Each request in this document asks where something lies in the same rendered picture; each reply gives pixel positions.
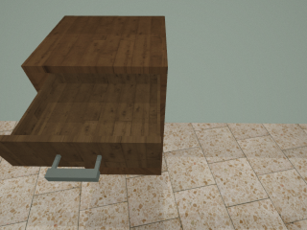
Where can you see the drawer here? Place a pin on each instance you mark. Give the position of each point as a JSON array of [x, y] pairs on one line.
[[82, 115]]

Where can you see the cabinet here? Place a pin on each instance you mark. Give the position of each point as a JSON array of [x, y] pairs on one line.
[[105, 44]]

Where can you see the handle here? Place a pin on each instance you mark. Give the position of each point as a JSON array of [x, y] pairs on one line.
[[56, 174]]

